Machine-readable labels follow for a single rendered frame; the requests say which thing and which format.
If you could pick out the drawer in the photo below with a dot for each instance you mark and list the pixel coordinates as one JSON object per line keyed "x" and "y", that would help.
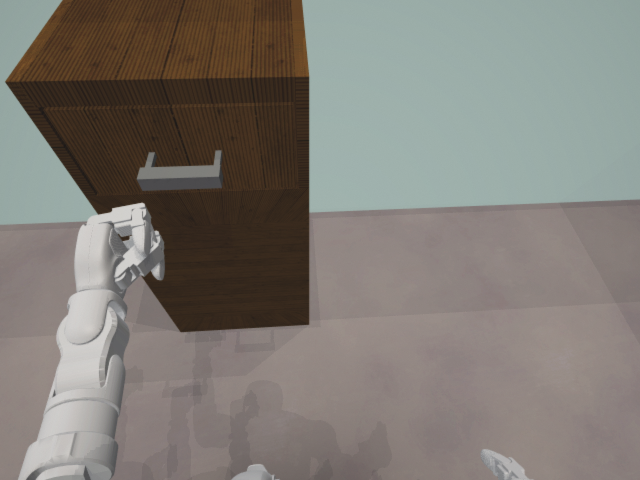
{"x": 111, "y": 143}

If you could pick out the left robot shin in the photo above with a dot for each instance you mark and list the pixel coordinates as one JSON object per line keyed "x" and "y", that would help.
{"x": 256, "y": 467}

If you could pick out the handle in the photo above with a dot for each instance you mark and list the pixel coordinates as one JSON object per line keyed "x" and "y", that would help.
{"x": 152, "y": 178}

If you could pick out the left robot hand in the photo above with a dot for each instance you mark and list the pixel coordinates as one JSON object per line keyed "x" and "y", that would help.
{"x": 99, "y": 250}

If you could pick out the robot left forearm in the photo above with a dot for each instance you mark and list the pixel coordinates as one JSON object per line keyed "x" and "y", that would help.
{"x": 76, "y": 438}

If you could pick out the cabinet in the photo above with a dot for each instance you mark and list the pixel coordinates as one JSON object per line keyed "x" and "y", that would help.
{"x": 234, "y": 258}

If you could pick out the right robot hand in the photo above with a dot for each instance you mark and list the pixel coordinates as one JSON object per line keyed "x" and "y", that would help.
{"x": 502, "y": 467}

